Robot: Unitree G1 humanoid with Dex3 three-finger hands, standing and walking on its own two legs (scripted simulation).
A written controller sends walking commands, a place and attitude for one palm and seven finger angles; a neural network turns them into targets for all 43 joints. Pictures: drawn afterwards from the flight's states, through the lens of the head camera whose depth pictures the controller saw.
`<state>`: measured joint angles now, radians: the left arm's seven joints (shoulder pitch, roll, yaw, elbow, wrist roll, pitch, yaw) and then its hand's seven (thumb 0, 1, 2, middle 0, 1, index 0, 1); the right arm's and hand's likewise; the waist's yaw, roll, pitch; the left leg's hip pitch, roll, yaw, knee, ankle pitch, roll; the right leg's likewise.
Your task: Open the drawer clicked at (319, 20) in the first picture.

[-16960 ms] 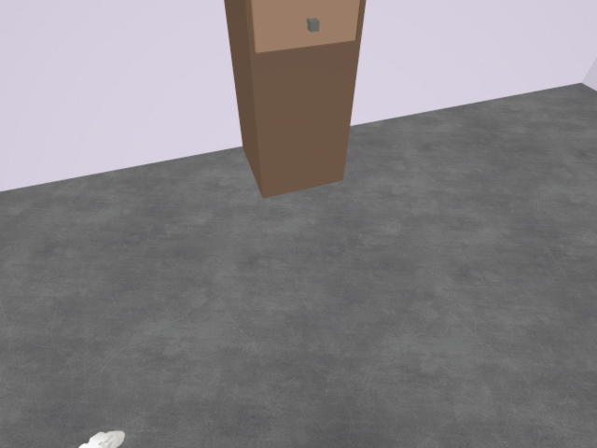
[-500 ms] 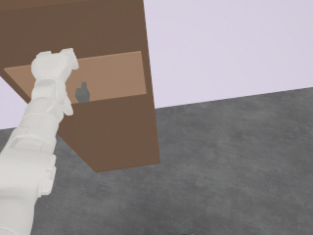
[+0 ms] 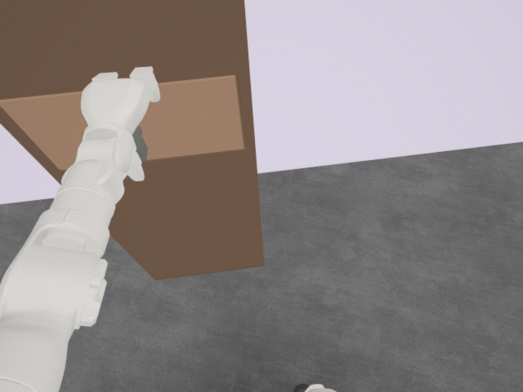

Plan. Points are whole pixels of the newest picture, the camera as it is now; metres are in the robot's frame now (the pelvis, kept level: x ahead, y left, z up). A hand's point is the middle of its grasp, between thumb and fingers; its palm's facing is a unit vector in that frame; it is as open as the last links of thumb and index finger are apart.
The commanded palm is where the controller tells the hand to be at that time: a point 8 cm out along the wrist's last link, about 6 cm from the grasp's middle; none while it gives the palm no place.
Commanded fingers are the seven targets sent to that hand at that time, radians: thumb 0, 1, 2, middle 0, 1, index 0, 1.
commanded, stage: lower the fingers behind the handle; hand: left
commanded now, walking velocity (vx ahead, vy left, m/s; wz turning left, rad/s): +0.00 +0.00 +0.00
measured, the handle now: (136, 142) +0.54 +0.21 +0.04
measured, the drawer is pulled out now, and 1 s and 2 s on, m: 0.00 0.00 0.00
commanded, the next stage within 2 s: lift the fingers back up to retry in 1.60 s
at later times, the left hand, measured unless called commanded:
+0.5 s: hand (93, 162) +0.47 +0.26 +0.07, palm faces -0.03 -0.01 -1.00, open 13.6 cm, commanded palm +0.48 +0.25 +0.12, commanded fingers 0.00 -0.50 0.30 -0.30 -1.20 -0.30 -1.20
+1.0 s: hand (109, 159) +0.49 +0.24 +0.05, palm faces -0.08 +0.01 -1.00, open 13.8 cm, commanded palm +0.48 +0.24 +0.09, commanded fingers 0.00 -0.50 0.30 -0.30 -1.20 -0.30 -1.20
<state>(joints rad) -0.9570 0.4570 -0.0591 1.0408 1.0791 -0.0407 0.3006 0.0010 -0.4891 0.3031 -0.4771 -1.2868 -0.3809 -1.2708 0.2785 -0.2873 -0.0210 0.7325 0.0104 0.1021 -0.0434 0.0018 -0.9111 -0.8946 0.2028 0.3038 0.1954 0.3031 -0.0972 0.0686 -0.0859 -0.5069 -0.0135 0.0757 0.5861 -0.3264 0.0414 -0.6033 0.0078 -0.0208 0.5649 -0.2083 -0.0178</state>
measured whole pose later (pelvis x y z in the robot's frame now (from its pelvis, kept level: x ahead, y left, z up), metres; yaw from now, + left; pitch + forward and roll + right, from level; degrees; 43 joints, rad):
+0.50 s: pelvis -0.01 +0.00 -0.01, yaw +3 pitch +16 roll -1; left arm -0.91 0.60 -0.08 1.01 1.04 -0.21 0.19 0.00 -0.49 0.30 -0.32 -1.20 -0.36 -1.25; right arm 0.38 -0.32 -0.07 0.73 0.00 0.05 -0.08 0.00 -0.91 -0.89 0.21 0.30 0.20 0.30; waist -0.08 0.02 -0.08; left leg -0.61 -0.02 0.02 0.67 -0.35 0.04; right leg -0.67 0.00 -0.08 0.61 -0.23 -0.03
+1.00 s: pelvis -0.01 +0.01 -0.02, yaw +1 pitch +17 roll -1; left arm -1.01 0.52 -0.09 1.19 1.07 -0.04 0.22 0.00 -0.49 0.30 -0.32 -1.21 -0.31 -1.26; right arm 0.35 -0.24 -0.01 0.68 0.00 0.07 -0.03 0.00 -0.91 -0.89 0.21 0.30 0.20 0.30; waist -0.12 0.05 -0.11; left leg -0.66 -0.02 0.05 0.73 -0.37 0.06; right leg -0.73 -0.01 -0.04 0.67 -0.24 -0.01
